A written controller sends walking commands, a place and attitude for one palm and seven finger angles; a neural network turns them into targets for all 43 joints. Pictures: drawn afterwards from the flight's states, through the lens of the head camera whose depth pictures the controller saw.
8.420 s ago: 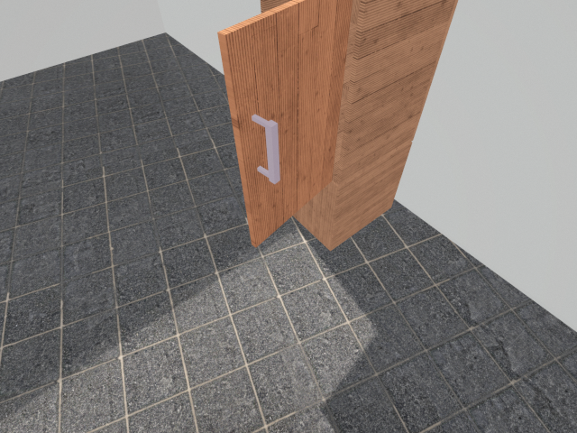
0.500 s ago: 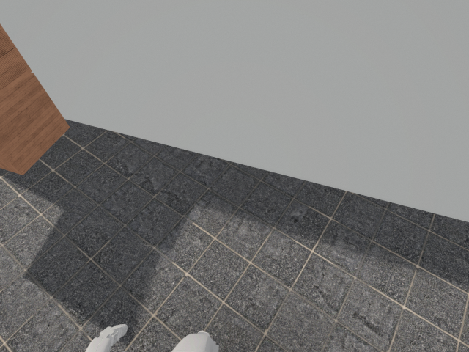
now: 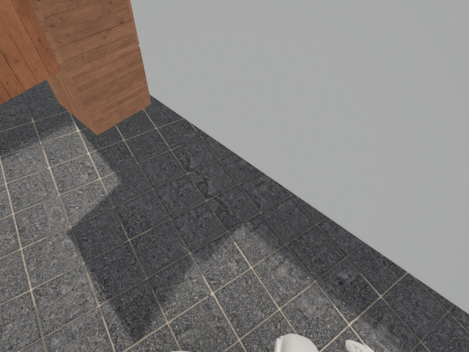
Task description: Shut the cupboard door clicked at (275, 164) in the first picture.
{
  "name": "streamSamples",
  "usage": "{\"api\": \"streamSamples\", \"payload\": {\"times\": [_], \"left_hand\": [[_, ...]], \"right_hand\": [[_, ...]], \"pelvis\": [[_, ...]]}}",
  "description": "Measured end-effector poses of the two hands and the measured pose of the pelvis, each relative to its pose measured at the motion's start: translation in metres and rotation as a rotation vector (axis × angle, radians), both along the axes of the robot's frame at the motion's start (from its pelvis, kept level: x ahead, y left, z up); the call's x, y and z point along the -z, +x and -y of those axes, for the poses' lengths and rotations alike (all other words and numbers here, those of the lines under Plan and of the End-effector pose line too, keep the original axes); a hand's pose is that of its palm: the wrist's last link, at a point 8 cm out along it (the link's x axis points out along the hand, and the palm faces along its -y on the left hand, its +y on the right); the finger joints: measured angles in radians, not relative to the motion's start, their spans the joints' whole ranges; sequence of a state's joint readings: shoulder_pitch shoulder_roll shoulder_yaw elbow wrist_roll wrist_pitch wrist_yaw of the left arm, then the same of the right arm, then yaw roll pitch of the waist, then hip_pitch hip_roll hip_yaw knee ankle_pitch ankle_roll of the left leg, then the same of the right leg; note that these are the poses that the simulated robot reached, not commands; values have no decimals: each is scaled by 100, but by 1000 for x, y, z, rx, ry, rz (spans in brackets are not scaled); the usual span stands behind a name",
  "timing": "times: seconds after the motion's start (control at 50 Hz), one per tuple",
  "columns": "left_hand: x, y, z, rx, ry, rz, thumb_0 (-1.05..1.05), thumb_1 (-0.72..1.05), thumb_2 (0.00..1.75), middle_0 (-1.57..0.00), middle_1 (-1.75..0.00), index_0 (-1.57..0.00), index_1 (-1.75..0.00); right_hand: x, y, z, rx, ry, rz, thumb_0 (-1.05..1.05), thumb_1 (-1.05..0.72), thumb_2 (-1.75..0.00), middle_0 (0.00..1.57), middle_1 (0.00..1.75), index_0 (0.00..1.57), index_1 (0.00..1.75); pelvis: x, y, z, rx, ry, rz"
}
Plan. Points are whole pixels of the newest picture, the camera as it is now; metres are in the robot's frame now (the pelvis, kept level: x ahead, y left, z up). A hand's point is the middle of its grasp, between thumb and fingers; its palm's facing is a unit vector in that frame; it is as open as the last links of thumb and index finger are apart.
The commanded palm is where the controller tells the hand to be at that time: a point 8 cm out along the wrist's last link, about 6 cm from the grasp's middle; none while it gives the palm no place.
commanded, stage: walk to a spot facing it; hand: left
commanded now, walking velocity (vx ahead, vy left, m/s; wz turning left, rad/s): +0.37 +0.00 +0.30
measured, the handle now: out of the picture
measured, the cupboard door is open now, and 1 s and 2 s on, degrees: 100 100 100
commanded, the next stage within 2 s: turn to face it in 1.56 s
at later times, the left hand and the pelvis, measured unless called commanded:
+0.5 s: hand (176, 298) +0.23 +0.13 -0.15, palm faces +0.20 -0.95 -0.22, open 7.1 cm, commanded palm none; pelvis +0.21 -0.06 +0.01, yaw +10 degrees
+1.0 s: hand (152, 224) +0.39 +0.23 -0.17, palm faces +0.34 -0.93 -0.14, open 7.4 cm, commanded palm none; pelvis +0.41 +0.05 +0.01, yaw +17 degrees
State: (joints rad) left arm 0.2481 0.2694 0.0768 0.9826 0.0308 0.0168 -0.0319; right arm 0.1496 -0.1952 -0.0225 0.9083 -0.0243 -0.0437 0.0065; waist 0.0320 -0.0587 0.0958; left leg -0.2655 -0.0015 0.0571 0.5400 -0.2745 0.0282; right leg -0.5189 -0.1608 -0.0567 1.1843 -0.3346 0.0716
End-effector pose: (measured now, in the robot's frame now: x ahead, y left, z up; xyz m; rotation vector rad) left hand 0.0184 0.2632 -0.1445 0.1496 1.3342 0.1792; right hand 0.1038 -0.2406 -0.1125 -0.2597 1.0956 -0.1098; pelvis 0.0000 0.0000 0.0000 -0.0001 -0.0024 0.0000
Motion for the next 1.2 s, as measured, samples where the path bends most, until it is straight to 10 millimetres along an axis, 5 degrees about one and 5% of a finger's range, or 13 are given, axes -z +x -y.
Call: {"api": "streamSamples", "payload": {"times": [0.2, 0.3, 0.38, 0.54, 0.7, 0.8, 0.9, 1.04, 1.2], "left_hand": [[-29, 168, 40, 74, -2, 249, 1, 91, 90, -19, -30, -20, -30], [-23, 228, 68, 87, 24, 311, 1, 91, 90, -20, -30, -20, -30], [-25, 225, 85, 12, 14, 270, 0, 91, 90, -20, -30, -20, -30], [-23, 179, 88, -170, 14, 54, -1, 95, 90, -20, -30, -20, -30], [-8, 142, 101, -324, -88, -187, 0, 92, 90, -20, -30, -20, -30], [13, 156, 85, -363, -161, -292, 1, 91, 90, -20, -30, -20, -30], [16, 242, 36, -340, -119, -149, 1, 91, 90, -20, -30, -20, -30], [-10, 390, -25, -273, -40, 127, 1, 92, 90, -19, -30, -20, -30], [-29, 534, -52, -149, 11, 239, 1, 92, 90, -19, -30, -20, -30]], "right_hand": [[18, -8, 22, 89, 54, -217, 1, -92, -90, 20, 30, 20, 30], [43, 11, 52, 116, 64, -317, 1, -91, -90, 20, 30, 20, 30], [35, 60, 65, 67, 52, -327, 1, -91, -90, 20, 30, 20, 29], [13, 206, 51, -61, 52, -187, 1, -91, -90, 19, 30, 19, 29], [11, 360, -25, -247, 77, -50, 1, -91, -90, 19, 30, 19, 29], [20, 434, -77, -297, 70, 77, 1, -91, -90, 19, 30, 20, 29], [16, 430, -91, -267, 45, -3, 0, -91, -90, 20, 30, 20, 29], [3, 422, -66, -171, -23, -128, -2, -95, -90, 20, 30, 20, 30], [10, 406, -58, -65, 3, -319, 0, -92, -90, 20, 30, 20, 30]], "pelvis": [[-5, 83, 27, -47, 22, -11], [12, 132, 53, -80, 23, -7], [2, 163, 61, -127, 17, 7], [-13, 229, 60, -200, 4, -11], [-3, 298, 23, -250, -9, -2], [20, 343, -18, -262, -18, 6], [8, 375, -35, -284, -2, 21], [-10, 426, -53, -292, -2, 13], [-11, 501, -53, -272, 11, -6]]}}
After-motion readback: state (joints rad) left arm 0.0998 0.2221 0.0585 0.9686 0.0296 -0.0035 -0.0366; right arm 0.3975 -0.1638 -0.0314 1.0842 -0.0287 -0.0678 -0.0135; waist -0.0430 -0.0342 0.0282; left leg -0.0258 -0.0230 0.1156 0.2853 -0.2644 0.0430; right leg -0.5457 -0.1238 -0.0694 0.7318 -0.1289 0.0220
